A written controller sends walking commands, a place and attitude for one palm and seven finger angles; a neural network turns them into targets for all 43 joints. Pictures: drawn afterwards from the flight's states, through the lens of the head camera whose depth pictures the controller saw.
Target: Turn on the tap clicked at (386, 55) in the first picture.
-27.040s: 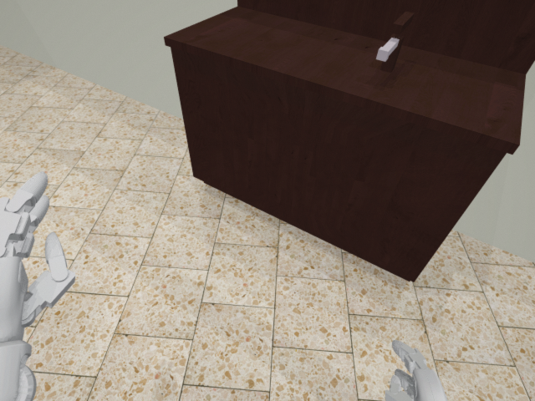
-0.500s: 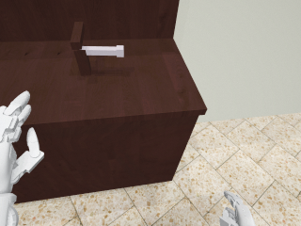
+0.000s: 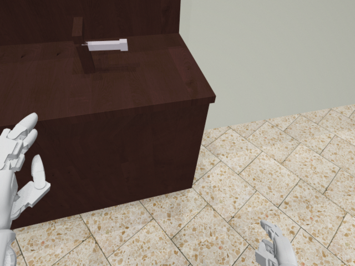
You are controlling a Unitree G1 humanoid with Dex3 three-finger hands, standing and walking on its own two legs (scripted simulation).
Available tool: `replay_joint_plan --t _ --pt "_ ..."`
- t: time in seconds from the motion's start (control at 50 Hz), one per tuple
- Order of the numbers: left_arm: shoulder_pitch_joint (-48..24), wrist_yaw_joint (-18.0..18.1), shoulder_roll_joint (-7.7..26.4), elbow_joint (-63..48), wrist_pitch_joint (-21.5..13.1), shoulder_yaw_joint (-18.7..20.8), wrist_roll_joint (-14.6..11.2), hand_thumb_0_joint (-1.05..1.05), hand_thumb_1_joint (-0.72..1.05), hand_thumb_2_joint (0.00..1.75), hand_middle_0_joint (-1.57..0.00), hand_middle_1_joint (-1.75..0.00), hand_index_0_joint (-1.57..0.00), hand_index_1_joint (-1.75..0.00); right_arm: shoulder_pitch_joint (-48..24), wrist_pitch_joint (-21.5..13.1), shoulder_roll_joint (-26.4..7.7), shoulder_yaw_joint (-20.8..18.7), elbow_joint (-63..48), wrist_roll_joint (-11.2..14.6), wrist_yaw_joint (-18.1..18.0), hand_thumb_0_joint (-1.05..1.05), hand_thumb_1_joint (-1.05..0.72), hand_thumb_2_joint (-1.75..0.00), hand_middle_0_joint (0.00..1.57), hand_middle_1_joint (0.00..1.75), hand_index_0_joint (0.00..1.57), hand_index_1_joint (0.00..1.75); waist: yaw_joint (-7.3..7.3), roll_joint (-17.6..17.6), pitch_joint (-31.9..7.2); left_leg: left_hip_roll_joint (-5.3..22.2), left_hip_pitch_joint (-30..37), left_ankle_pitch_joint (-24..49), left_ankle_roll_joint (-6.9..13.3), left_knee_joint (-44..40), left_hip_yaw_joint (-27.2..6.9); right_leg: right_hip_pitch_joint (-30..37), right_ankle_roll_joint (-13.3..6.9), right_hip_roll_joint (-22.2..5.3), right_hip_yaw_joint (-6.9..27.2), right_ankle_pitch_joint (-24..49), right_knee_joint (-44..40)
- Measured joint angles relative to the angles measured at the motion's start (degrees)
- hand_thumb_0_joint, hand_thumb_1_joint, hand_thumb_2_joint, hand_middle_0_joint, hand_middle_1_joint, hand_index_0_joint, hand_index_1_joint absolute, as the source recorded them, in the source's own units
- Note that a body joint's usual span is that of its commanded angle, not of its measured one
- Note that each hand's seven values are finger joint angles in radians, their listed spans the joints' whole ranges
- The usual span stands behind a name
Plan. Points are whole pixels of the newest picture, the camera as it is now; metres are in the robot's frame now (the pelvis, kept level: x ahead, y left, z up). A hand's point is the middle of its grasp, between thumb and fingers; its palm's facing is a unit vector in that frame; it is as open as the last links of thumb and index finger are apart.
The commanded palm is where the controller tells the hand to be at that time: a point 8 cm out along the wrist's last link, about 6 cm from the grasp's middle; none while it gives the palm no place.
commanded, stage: stop stepping back and stand still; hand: left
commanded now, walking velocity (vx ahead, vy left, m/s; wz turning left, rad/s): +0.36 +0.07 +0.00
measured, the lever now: (123, 44) +0.75 +0.22 +0.11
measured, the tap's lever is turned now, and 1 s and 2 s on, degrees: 85 85 85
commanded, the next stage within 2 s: stand and check the lever's angle in 0.64 s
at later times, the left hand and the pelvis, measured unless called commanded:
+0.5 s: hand out of the picture +0.11 +0.26 +0.15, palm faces +0.43 -0.84 -0.32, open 7.4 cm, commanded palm +0.05 +0.31 +0.18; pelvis -0.10 +0.02 -0.02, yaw +2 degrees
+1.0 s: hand out of the picture +0.12 +0.24 +0.17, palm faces +0.45 -0.82 -0.35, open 7.4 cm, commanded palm +0.06 +0.28 +0.18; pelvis -0.08 -0.01 -0.01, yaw +3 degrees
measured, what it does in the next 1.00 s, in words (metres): steps on the spot: left foot, then right foot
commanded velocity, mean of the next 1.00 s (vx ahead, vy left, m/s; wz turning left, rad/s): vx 0.13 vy -0.02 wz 0.00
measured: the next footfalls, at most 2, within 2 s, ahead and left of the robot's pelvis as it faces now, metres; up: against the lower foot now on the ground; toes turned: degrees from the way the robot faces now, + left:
left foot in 0.08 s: -0.02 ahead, +0.14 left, +0.00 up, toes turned +2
right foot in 0.28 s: +0.02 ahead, -0.08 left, +0.00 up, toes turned +4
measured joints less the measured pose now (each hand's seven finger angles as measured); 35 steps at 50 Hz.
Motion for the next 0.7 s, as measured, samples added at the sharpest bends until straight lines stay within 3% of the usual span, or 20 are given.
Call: replay_joint_plan --t 0.08,0.14,0.2,0.28,0.32,0.36,0.42,0.46,0.5,0.56,0.62,0.68,0.7 --pt "0.29 1.14 0.06 0.84 0.04 0.92 -0.32 0.01 0.88 0.90 -0.22 -0.30 -0.22 -0.30 3.03 -0.83 -3.60 -1.35 -1.38 0.54 -1.14 0.01 -0.90 -0.90 0.20 0.30 0.21 0.30 -1.62 1.87 -1.22 1.88 10.56 1.62 2.39 -17.00 -1.72 -3.45 0.98 0.41 -2.33 0.30 2.92" --pt "-0.39 2.02 -0.05 2.79 0.43 2.12 -0.13 0.01 0.88 0.90 -0.22 -0.30 -0.22 -0.30 4.65 -1.84 -3.11 -1.86 0.45 0.90 -1.82 0.01 -0.91 -0.90 0.20 0.30 0.20 0.30 -0.94 -0.56 -0.20 0.06 11.52 4.38 1.95 -17.81 -1.34 -4.19 1.51 -0.46 -1.55 -7.12 8.52" --pt "-0.03 2.61 -1.09 3.72 1.01 3.00 0.37 0.02 0.89 0.90 -0.21 -0.30 -0.22 -0.30 7.74 -3.96 -2.14 -1.46 1.61 0.73 -1.48 0.01 -0.91 -0.90 0.20 0.30 0.20 0.30 -0.64 -0.28 -1.40 0.06 12.90 6.66 1.70 -19.70 -1.75 -2.78 1.71 0.25 -3.09 -10.52 13.49" --pt "-2.27 2.98 -2.71 4.95 -0.05 2.24 1.25 0.02 0.89 0.90 -0.21 -0.30 -0.21 -0.30 9.58 -5.46 -1.61 -0.45 3.45 0.46 -0.45 0.01 -0.90 -0.90 0.20 0.30 0.20 0.30 0.21 1.69 -2.52 0.66 11.04 3.95 2.01 -15.48 -2.22 4.23 0.11 1.12 -4.22 -9.97 4.68" --pt "-4.85 2.44 -4.06 6.32 -0.32 0.86 1.44 0.01 0.89 0.90 -0.21 -0.30 -0.21 -0.30 8.07 -4.89 -1.67 -0.47 4.96 0.25 -0.01 0.01 -0.90 -0.90 0.20 0.30 0.20 0.30 0.63 3.21 -1.48 1.10 7.80 -0.91 2.60 -8.08 -2.45 3.67 -1.57 1.78 -4.81 -4.24 4.70" --pt "-7.19 1.72 -5.05 7.76 -0.36 -0.91 1.38 0.01 0.89 0.90 -0.21 -0.30 -0.21 -0.30 6.54 -4.44 -1.44 -0.55 6.45 0.20 0.40 0.01 -0.90 -0.90 0.20 0.30 0.21 0.30 0.64 3.49 -0.28 0.88 4.76 -1.84 2.62 -0.44 -1.76 3.90 -2.06 1.47 -5.37 -3.19 4.86" --pt "-7.00 1.30 -4.67 7.92 -0.14 -1.60 1.12 0.01 0.89 0.90 -0.21 -0.30 -0.21 -0.30 5.16 -3.84 -0.55 0.11 6.17 0.11 0.65 0.02 -0.90 -0.90 0.20 0.30 0.21 0.30 0.30 1.88 0.06 1.23 5.15 -2.18 2.93 -2.02 0.74 3.21 -2.32 0.23 -4.94 -4.20 5.97" --pt "-5.49 1.53 -4.10 6.31 -0.12 -1.09 0.74 0.01 0.89 0.90 -0.21 -0.30 -0.21 -0.30 4.53 -3.88 -0.84 0.73 4.22 -0.18 0.32 0.02 -0.90 -0.90 0.20 0.30 0.21 0.30 -0.02 2.37 -0.12 2.02 7.88 -4.94 3.52 -9.90 -0.14 0.51 -2.35 0.27 -5.35 -9.44 10.20" --pt "-5.21 2.04 -2.97 5.45 0.04 0.07 0.72 0.01 0.89 0.90 -0.21 -0.30 -0.21 -0.30 3.25 -4.40 -0.35 0.77 3.17 -0.38 -0.21 0.02 -0.90 -0.90 0.20 0.30 0.21 0.30 -0.26 2.38 1.13 2.18 7.24 1.95 3.40 -10.80 0.30 -3.30 -1.64 0.75 -4.13 -16.02 19.49" --pt "-6.09 1.94 -0.78 5.34 0.39 1.80 1.26 0.02 0.89 0.90 -0.21 -0.30 -0.21 -0.30 3.63 -5.34 1.53 0.73 3.27 -0.41 0.31 0.01 -0.90 -0.90 0.20 0.30 0.21 0.30 0.08 1.64 1.77 2.13 8.85 8.49 2.81 -13.98 0.73 -5.93 -0.74 0.87 -4.10 -15.93 31.87" --pt "-6.17 2.11 -1.28 5.52 0.38 2.31 0.89 0.02 0.89 0.90 -0.21 -0.30 -0.21 -0.30 5.27 -5.82 2.14 1.45 3.82 0.19 1.12 0.01 -0.90 -0.90 0.20 0.30 0.21 0.30 0.20 2.52 0.28 2.76 10.41 9.90 1.93 -18.51 0.10 -2.49 -0.38 0.37 -6.27 -15.33 26.69" --pt "-5.10 2.32 -1.89 5.85 0.83 2.09 0.69 0.01 0.89 0.90 -0.21 -0.30 -0.21 -0.30 6.07 -5.49 1.99 1.95 3.14 0.29 1.24 0.01 -0.90 -0.90 0.20 0.30 0.21 0.30 0.22 3.94 -0.55 3.44 9.43 8.09 1.17 -18.58 -0.34 4.84 -1.00 0.62 -7.45 -16.33 11.22" --pt "-4.79 2.24 -1.51 5.67 0.90 2.16 0.76 0.01 0.89 0.90 -0.21 -0.30 -0.21 -0.30 6.04 -5.36 1.96 1.96 2.48 0.30 1.29 0.01 -0.90 -0.90 0.20 0.30 0.21 0.30 0.40 3.49 -0.64 3.15 7.54 5.32 1.40 -15.98 0.11 6.85 -1.86 0.38 -6.44 -15.53 5.61"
